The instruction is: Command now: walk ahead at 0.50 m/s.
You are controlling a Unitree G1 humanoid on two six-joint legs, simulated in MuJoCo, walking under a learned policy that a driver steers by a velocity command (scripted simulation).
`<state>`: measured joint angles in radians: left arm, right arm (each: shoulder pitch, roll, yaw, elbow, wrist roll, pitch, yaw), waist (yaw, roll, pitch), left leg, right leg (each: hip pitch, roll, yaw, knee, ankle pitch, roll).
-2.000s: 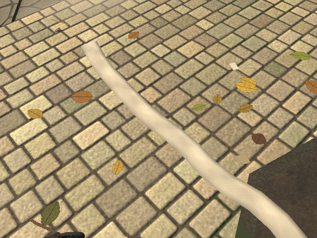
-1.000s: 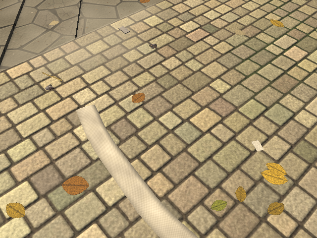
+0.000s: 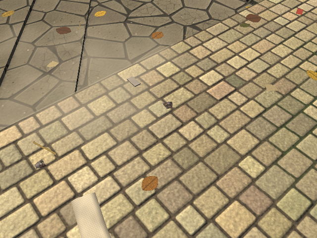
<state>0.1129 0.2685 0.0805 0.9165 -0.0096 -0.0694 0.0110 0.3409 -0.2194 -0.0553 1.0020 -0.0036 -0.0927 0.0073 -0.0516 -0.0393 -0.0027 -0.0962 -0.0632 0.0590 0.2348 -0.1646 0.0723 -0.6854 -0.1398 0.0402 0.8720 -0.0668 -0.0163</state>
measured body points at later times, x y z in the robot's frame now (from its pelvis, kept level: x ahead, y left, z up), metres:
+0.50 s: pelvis +0.28 -0.08 +0.00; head +0.30 -0.09 +0.45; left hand +0.32 +0.19 -0.14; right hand +0.40 -0.35 -0.13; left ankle +0.35 +0.10 -0.67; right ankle +0.29 -0.16 -0.75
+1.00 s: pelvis +0.57 -0.01 -0.01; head +0.59 +0.00 +0.44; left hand +0.65 +0.26 -0.15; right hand +0.64 -0.27 -0.14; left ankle +0.61 +0.08 -0.75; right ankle +0.54 -0.16 -0.66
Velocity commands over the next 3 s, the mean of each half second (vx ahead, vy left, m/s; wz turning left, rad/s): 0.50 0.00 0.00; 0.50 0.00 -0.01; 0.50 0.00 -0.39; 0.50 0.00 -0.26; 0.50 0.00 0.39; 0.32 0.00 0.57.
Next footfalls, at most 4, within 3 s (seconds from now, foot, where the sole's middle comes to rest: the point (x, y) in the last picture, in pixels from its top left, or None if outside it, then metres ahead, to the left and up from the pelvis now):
0.26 right None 0.33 -0.16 -0.79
0.82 left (135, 207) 0.65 0.08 -0.79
1.38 right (187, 152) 0.94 -0.18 -0.79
1.88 left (163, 103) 1.29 -0.09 -0.79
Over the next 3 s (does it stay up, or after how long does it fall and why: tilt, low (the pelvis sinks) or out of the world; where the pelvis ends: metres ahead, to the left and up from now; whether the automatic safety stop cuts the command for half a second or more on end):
stays up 1.59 -0.22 -0.02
